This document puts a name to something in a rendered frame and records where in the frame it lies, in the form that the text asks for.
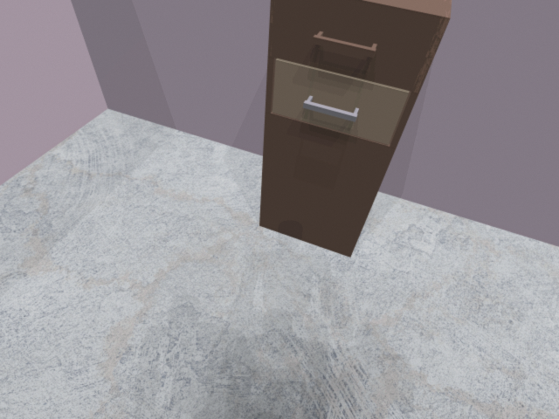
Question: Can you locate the cabinet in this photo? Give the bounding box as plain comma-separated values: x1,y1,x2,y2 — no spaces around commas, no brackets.
259,0,452,257

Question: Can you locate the handle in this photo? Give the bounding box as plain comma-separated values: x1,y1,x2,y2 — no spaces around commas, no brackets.
303,96,359,122
312,35,376,58

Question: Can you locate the drawer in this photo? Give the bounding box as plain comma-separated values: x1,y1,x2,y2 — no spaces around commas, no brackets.
273,58,409,145

